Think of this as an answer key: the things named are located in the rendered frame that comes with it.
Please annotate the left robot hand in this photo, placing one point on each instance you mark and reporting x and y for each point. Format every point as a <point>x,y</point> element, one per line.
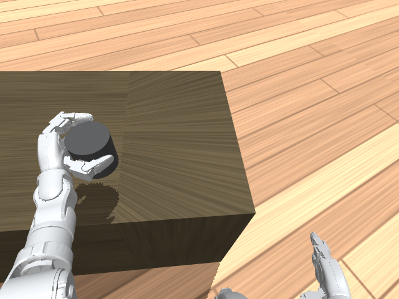
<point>52,153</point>

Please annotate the left robot arm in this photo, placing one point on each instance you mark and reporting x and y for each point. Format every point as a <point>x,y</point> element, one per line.
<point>42,269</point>

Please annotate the right robot hand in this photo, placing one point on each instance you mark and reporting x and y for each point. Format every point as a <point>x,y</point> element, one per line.
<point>327,271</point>

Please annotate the can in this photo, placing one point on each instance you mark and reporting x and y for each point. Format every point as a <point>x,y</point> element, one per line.
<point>89,141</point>

